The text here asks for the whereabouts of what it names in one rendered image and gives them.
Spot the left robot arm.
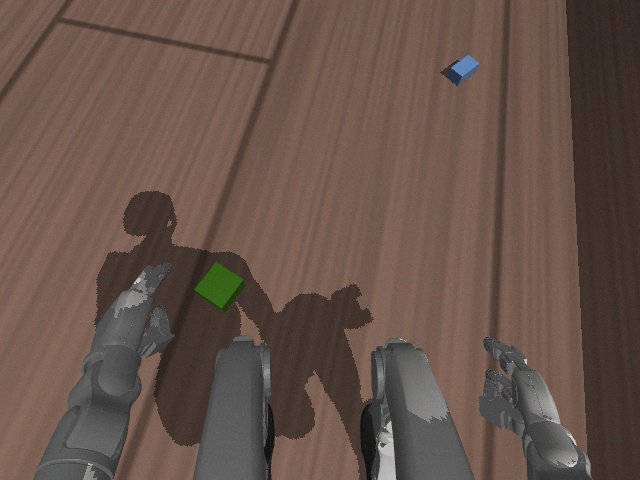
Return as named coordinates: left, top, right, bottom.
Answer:
left=33, top=345, right=142, bottom=480

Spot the left robot hand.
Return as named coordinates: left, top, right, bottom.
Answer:
left=90, top=263, right=175, bottom=358

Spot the right robot arm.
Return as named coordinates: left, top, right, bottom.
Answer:
left=522, top=421, right=593, bottom=480

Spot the right robot hand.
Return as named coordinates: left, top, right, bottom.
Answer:
left=479, top=337, right=561, bottom=438

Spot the right robot foot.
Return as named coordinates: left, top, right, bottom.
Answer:
left=360, top=403, right=376, bottom=480

